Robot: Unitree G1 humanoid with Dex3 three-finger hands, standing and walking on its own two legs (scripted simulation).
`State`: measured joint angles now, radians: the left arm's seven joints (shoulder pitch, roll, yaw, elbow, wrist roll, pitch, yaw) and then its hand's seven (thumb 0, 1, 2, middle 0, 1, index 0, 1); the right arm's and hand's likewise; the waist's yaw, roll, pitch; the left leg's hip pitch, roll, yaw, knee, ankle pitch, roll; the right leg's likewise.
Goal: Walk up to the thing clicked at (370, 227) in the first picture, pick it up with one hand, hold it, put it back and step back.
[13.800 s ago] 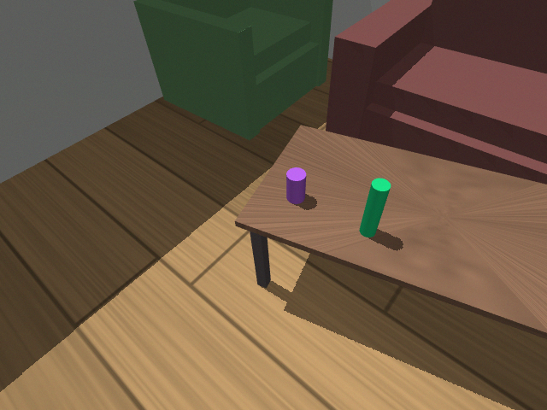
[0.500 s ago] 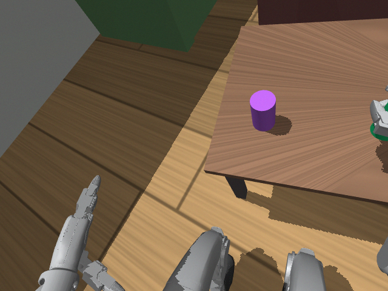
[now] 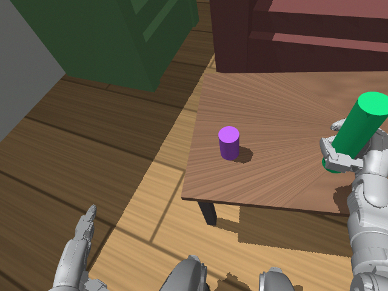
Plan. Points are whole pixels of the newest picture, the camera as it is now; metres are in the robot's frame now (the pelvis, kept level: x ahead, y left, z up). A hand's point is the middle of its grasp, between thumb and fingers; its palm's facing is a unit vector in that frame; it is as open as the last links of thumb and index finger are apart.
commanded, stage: lift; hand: right
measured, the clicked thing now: (350, 138) +0.43 -0.21 +0.05
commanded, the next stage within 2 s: hold in 0.90 s
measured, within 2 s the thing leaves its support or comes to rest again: neither
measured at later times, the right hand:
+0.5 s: hand (344, 153) +0.38 -0.18 +0.07, palm faces +0.21 +0.98 +0.00, open 6.6 cm
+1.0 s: hand (347, 155) +0.36 -0.18 +0.10, palm faces +0.22 +0.98 +0.00, open 6.6 cm
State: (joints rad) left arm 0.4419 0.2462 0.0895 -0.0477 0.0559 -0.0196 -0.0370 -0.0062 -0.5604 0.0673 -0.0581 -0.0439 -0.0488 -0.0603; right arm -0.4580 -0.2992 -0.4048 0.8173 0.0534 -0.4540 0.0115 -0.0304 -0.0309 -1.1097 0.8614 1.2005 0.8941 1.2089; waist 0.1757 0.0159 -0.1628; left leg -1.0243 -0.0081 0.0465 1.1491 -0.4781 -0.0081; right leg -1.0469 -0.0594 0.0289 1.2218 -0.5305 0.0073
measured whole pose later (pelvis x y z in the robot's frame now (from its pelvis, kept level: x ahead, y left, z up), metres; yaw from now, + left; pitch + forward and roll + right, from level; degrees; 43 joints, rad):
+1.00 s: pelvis +0.02 +0.00 +0.05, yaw -1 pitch +10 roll +1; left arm 0.39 0.21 0.08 0.18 0.01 0.00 0.03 -0.01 -0.54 0.05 -0.05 -0.04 -0.04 -0.06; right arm -0.16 -0.16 -0.21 0.44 0.12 -0.36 -0.04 -0.03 -0.01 -1.16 0.86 1.23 0.89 1.24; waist 0.06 0.02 -0.09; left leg -0.67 0.01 0.02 0.91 -0.41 -0.01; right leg -0.67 -0.03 -0.01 0.93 -0.44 0.01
